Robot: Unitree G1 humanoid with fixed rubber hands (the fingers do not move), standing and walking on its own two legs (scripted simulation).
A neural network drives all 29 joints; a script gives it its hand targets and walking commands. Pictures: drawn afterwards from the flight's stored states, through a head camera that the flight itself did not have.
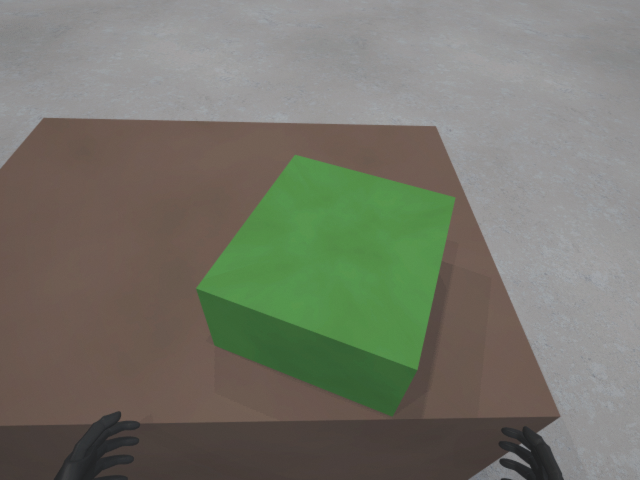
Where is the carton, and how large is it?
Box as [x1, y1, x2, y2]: [196, 155, 455, 416]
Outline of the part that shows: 294,155 196,288 214,345 392,416 417,369 455,197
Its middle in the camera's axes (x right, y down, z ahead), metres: +0.03 +0.05 +0.62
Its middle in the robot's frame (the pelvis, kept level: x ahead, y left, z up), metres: +0.45 +0.01 -0.02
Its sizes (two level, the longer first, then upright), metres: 0.317 0.286 0.153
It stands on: a pedestal, 0.68 m high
